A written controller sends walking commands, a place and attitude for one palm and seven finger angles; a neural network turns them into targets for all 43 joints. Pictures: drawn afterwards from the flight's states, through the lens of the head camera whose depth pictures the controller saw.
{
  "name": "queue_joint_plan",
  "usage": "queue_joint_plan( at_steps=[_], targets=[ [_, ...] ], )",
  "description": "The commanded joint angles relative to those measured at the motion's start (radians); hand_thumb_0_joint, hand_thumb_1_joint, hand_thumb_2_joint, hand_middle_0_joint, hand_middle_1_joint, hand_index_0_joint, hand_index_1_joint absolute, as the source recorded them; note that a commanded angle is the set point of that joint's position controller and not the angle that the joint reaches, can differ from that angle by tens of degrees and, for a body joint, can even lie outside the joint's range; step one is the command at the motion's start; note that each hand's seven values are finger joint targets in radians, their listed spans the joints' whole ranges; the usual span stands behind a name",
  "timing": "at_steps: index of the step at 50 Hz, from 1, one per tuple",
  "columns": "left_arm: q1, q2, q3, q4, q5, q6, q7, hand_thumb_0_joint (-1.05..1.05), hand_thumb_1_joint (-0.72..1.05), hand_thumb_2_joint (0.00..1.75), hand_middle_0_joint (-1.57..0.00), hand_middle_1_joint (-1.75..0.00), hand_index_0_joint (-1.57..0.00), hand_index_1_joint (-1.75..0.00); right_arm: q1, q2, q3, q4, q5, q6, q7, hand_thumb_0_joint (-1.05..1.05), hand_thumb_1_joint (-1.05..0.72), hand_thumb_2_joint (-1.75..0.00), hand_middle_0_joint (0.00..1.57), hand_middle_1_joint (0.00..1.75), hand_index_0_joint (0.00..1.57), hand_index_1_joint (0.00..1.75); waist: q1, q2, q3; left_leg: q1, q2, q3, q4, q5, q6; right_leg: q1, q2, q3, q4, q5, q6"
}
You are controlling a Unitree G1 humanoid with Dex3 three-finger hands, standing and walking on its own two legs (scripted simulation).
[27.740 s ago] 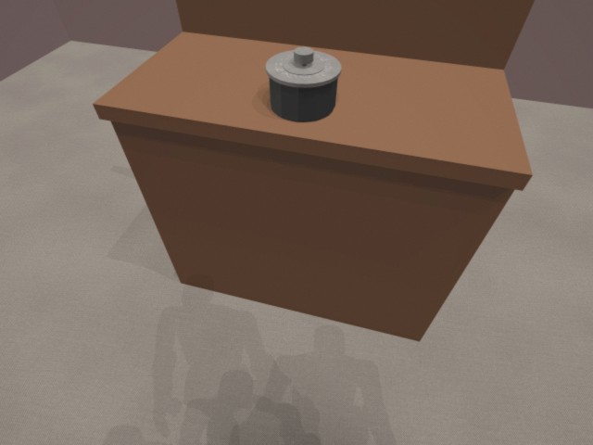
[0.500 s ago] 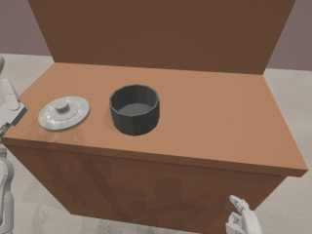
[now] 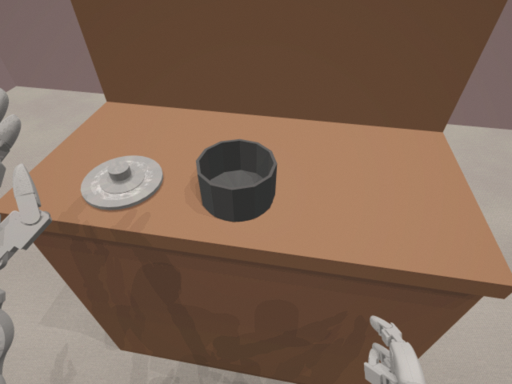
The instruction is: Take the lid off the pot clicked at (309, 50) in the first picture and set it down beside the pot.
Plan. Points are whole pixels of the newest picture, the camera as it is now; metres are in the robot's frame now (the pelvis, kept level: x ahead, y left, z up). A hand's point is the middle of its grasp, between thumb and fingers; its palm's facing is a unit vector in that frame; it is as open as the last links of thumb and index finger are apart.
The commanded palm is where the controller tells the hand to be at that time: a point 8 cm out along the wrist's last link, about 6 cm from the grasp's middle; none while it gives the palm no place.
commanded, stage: draw the hand back to the body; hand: left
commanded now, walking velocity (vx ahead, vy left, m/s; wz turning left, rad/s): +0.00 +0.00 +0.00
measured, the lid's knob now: (119, 171) +0.46 +0.35 +0.07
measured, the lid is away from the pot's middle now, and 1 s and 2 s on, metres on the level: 0.24 0.24 0.24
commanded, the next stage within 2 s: step back with the hand held close in 0.04 s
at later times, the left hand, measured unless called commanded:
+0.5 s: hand (67, 230) +0.19 +0.23 +0.23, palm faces +0.33 -0.80 -0.50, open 7.4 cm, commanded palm +0.12 +0.29 +0.26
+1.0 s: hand out of the picture +0.11 +0.26 +0.25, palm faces +0.44 -0.80 -0.40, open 7.4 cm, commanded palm +0.04 +0.31 +0.26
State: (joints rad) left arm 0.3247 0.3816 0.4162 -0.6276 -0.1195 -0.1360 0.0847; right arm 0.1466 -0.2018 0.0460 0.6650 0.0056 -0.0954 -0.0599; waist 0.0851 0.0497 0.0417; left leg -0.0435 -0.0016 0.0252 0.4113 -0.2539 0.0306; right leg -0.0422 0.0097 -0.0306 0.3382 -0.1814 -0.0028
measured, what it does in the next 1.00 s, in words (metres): lifts its right foot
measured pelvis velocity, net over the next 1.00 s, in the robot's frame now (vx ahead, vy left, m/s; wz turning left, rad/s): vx -0.09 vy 0.03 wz -0.02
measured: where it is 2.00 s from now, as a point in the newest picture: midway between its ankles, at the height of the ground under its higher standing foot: outside the picture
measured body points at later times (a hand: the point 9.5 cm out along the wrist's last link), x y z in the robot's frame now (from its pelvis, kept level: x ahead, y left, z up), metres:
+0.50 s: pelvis -0.02 +0.02 -0.01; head +0.01 +0.04 +0.44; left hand +0.16 +0.27 +0.25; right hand +0.16 -0.23 -0.08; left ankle -0.01 +0.10 -0.74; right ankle +0.01 -0.12 -0.74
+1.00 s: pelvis -0.09 +0.03 -0.01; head -0.07 +0.06 +0.44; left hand +0.08 +0.30 +0.27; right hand +0.07 -0.21 -0.08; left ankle -0.04 +0.11 -0.74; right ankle -0.09 -0.11 -0.72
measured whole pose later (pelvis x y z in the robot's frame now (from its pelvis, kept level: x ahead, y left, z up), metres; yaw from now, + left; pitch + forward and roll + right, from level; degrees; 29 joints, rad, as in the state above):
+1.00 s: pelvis -0.09 +0.03 -0.01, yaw -1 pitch +1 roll -3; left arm 0.45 0.47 0.55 -0.79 -0.09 -0.25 0.14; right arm 0.21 -0.18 -0.01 0.57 0.01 -0.07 -0.06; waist -0.01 -0.02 0.02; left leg -0.38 -0.01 0.02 0.58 -0.23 0.07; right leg -0.40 0.03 0.02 0.77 -0.40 0.01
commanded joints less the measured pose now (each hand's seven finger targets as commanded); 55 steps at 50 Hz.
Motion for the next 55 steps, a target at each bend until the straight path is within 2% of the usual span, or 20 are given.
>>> queue_joint_plan(
  at_steps=[1, 7, 8, 10, 11, 18, 23, 28, 31, 34, 36, 38, 41, 44, 45, 47, 49, 51, 53, 55],
  targets=[
    [-0.151, 0.167, 0.083, -0.160, 0.002, -0.045, 0.013, 0.00, 0.90, 0.90, -0.20, -0.30, -0.20, -0.30, -0.160, -0.104, -0.040, -0.170, 0.002, -0.057, -0.008, 0.00, -0.90, -0.90, 0.20, 0.30, 0.20, 0.30, -0.020, 0.028, -0.039, -0.026, 0.024, -0.043, -0.092, 0.110, -0.004, -0.048, -0.001, 0.008, -0.062, 0.028, -0.042],
    [-0.139, 0.179, 0.093, -0.183, 0.004, -0.043, 0.013, 0.00, 0.90, 0.90, -0.20, -0.30, -0.20, -0.30, -0.160, -0.103, -0.040, -0.172, -0.002, -0.054, -0.007, 0.00, -0.90, -0.90, 0.20, 0.30, 0.20, 0.30, -0.012, 0.015, -0.078, -0.015, 0.021, -0.037, -0.078, 0.163, -0.003, -0.018, -0.002, 0.013, -0.054, 0.078, -0.042],
    [-0.289, 0.345, 0.253, -0.244, 0.005, -0.102, 0.031, 0.00, 0.90, 0.90, -0.20, -0.30, -0.20, -0.30, -0.142, -0.127, -0.019, -0.233, 0.019, -0.026, 0.003, 0.00, -0.90, -0.90, 0.20, 0.30, 0.20, 0.30, -0.056, 0.091, 0.056, -0.108, 0.035, -0.072, -0.077, 0.050, 0.015, -0.118, -0.046, 0.105, -0.082, 0.079, -0.040],
    [-0.183, 0.261, 0.197, -0.145, 0.025, -0.128, 0.028, 0.00, 0.90, 0.90, -0.20, -0.30, -0.20, -0.30, -0.122, -0.125, -0.047, -0.213, 0.014, -0.021, 0.003, 0.00, -0.90, -0.90, 0.20, 0.30, 0.20, 0.30, -0.053, -0.103, -0.006, -0.111, 0.032, -0.087, -0.017, 0.090, 0.028, -0.120, -0.079, 0.148, -0.095, 0.133, -0.032],
    [-0.123, 0.221, 0.160, -0.126, 0.032, -0.123, 0.022, 0.00, 0.90, 0.90, -0.20, -0.30, -0.20, -0.30, -0.113, -0.126, -0.054, -0.214, 0.012, -0.013, 0.010, 0.00, -0.90, -0.90, 0.20, 0.30, 0.20, 0.30, -0.059, -0.121, -0.038, -0.094, 0.035, -0.082, 0.011, 0.138, 0.031, -0.119, -0.093, 0.155, -0.087, 0.187, -0.030],
    [0.075, 0.279, 0.219, -0.297, 0.028, -0.136, 0.022, 0.00, 0.90, 0.90, -0.20, -0.30, -0.20, -0.30, -0.082, -0.144, -0.085, -0.264, 0.024, 0.046, 0.021, 0.00, -0.90, -0.90, 0.20, 0.30, 0.20, 0.30, -0.068, 0.001, -0.242, -0.113, 0.098, -0.101, 0.042, 0.393, 0.034, -0.041, -0.109, 0.102, 0.073, 0.382, -0.014],
    [0.158, 0.303, 0.267, -0.405, 0.019, -0.144, 0.035, 0.00, 0.90, 0.90, -0.20, -0.30, -0.20, -0.30, -0.068, -0.145, -0.093, -0.295, 0.028, 0.049, 0.014, 0.00, -0.90, -0.90, 0.20, 0.30, 0.20, 0.30, -0.067, 0.080, -0.264, -0.184, 0.147, -0.143, 0.015, 0.476, 0.038, -0.067, -0.065, 0.056, 0.187, 0.279, 0.005],
    [0.133, 0.282, 0.276, -0.404, 0.017, -0.144, 0.049, 0.00, 0.90, 0.90, -0.20, -0.30, -0.20, -0.30, -0.033, -0.146, -0.101, -0.282, 0.019, 0.010, 0.013, 0.00, -0.90, -0.90, 0.20, 0.30, 0.20, 0.30, -0.074, 0.176, -0.194, -0.270, 0.216, -0.173, -0.052, 0.366, 0.062, -0.160, -0.029, 0.039, 0.342, -0.106, 0.007],
    [0.085, 0.260, 0.258, -0.321, 0.023, -0.139, 0.056, 0.00, 0.90, 0.90, -0.20, -0.30, -0.20, -0.30, -0.019, -0.145, -0.102, -0.266, 0.020, -0.007, 0.011, 0.00, -0.90, -0.90, 0.20, 0.30, 0.20, 0.30, -0.084, 0.103, -0.121, -0.341, 0.208, -0.174, -0.014, 0.247, 0.061, -0.152, -0.036, 0.051, 0.268, -0.072, 0.000],
    [0.053, 0.267, 0.247, -0.270, 0.033, -0.136, 0.053, 0.00, 0.90, 0.90, -0.20, -0.30, -0.20, -0.30, -0.012, -0.138, -0.111, -0.253, 0.024, 0.002, 0.012, 0.00, -0.90, -0.90, 0.20, 0.30, 0.20, 0.30, -0.101, -0.111, -0.166, -0.291, 0.101, -0.117, 0.167, 0.147, 0.014, -0.168, -0.133, 0.168, 0.107, 0.270, -0.039],
    [0.070, 0.270, 0.240, -0.267, 0.034, -0.136, 0.054, 0.00, 0.90, 0.90, -0.20, -0.30, -0.20, -0.30, -0.001, -0.126, -0.117, -0.245, 0.027, 0.013, 0.014, 0.00, -0.90, -0.90, 0.20, 0.30, 0.20, 0.30, -0.115, -0.193, -0.187, -0.227, 0.041, -0.078, 0.300, -0.013, -0.003, -0.265, -0.238, 0.251, 0.010, 0.217, -0.079],
    [0.093, 0.279, 0.242, -0.291, 0.030, -0.138, 0.062, 0.00, 0.90, 0.90, -0.20, -0.30, -0.20, -0.30, -0.005, -0.115, -0.113, -0.241, 0.030, 0.023, 0.014, 0.00, -0.90, -0.90, 0.20, 0.30, 0.20, 0.30, -0.110, -0.172, -0.189, -0.212, 0.026, -0.072, 0.411, -0.112, -0.006, -0.328, -0.289, 0.271, -0.042, 0.127, -0.114],
    [0.082, 0.267, 0.229, -0.306, 0.030, -0.141, 0.072, 0.00, 0.90, 0.90, -0.20, -0.30, -0.20, -0.30, -0.021, -0.110, -0.094, -0.246, 0.025, 0.022, 0.002, 0.00, -0.90, -0.90, 0.20, 0.30, 0.20, 0.30, -0.117, -0.120, -0.126, -0.224, 0.063, -0.092, 0.223, -0.061, 0.006, -0.355, -0.229, 0.184, 0.016, 0.073, -0.081],
    [0.104, 0.256, 0.237, -0.330, 0.026, -0.163, 0.077, 0.00, 0.90, 0.90, -0.20, -0.30, -0.20, -0.30, -0.048, -0.128, -0.088, -0.258, 0.017, 0.005, -0.014, 0.00, -0.90, -0.90, 0.20, 0.30, 0.20, 0.30, -0.103, 0.158, -0.131, -0.355, 0.175, -0.235, -0.071, 0.056, 0.048, -0.224, -0.026, 0.030, 0.266, 0.033, -0.006],
    [0.081, 0.257, 0.242, -0.367, 0.026, -0.169, 0.073, 0.00, 0.90, 0.90, -0.20, -0.30, -0.20, -0.30, -0.052, -0.126, -0.088, -0.265, 0.009, -0.004, -0.014, 0.00, -0.90, -0.90, 0.20, 0.30, 0.20, 0.30, -0.098, 0.230, -0.132, -0.410, 0.231, -0.283, -0.145, 0.060, 0.067, -0.203, 0.009, 0.018, 0.398, -0.097, 0.005],
    [0.053, 0.262, 0.256, -0.376, 0.026, -0.170, 0.076, 0.00, 0.90, 0.90, -0.20, -0.30, -0.20, -0.30, -0.020, -0.113, -0.099, -0.253, -0.004, -0.034, -0.007, 0.00, -0.90, -0.90, 0.20, 0.30, 0.20, 0.30, -0.101, 0.194, -0.132, -0.411, 0.283, -0.314, -0.162, 0.081, 0.109, -0.268, 0.020, 0.069, 0.568, -0.281, 0.003],
    [0.073, 0.250, 0.244, -0.367, 0.025, -0.168, 0.081, 0.00, 0.90, 0.90, -0.20, -0.30, -0.20, -0.30, -0.004, -0.115, -0.110, -0.236, -0.004, -0.054, 0.004, 0.00, -0.90, -0.90, 0.20, 0.30, 0.20, 0.30, -0.098, 0.113, -0.167, -0.244, 0.276, -0.272, -0.068, 0.388, 0.115, -0.339, 0.018, 0.072, 0.486, -0.305, 0.003],
    [0.090, 0.235, 0.223, -0.356, 0.036, -0.158, 0.077, 0.00, 0.90, 0.90, -0.20, -0.30, -0.20, -0.30, -0.015, -0.119, -0.111, -0.227, -0.001, -0.056, 0.018, 0.00, -0.90, -0.90, 0.20, 0.30, 0.20, 0.30, -0.093, 0.143, -0.204, -0.163, 0.250, -0.227, -0.029, 0.490, 0.082, -0.298, 0.012, 0.038, 0.315, -0.244, 0.005],
    [0.106, 0.250, 0.222, -0.363, 0.040, -0.160, 0.068, 0.00, 0.90, 0.90, -0.20, -0.30, -0.20, -0.30, -0.030, -0.126, -0.105, -0.227, -0.008, -0.058, 0.020, 0.00, -0.90, -0.90, 0.20, 0.30, 0.20, 0.30, -0.088, 0.159, -0.229, -0.175, 0.232, -0.229, -0.020, 0.426, 0.062, -0.213, 0.016, 0.029, 0.180, -0.147, 0.003],
    [0.101, 0.259, 0.226, -0.345, 0.038, -0.171, 0.055, 0.00, 0.90, 0.90, -0.20, -0.30, -0.20, -0.30, -0.041, -0.132, -0.103, -0.229, -0.006, -0.050, 0.016, 0.00, -0.90, -0.90, 0.20, 0.30, 0.20, 0.30, -0.085, 0.096, -0.238, -0.238, 0.203, -0.199, 0.019, 0.281, 0.041, -0.128, -0.004, 0.040, 0.078, 0.032, -0.004]
  ],
)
